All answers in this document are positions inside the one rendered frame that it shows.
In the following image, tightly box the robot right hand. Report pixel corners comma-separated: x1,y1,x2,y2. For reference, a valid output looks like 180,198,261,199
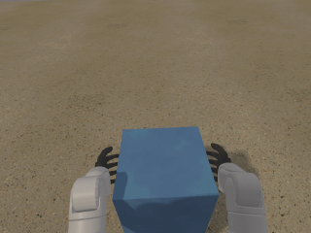
206,143,231,182

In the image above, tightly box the robot left hand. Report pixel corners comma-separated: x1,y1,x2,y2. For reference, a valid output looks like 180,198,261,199
94,146,120,184

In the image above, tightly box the right robot forearm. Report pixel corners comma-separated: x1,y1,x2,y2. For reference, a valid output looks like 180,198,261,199
218,162,268,233

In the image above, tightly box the left robot forearm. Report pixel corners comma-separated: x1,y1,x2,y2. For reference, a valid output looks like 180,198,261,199
68,166,112,233

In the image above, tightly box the carton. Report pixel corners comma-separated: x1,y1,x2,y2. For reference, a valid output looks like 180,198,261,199
112,126,220,233

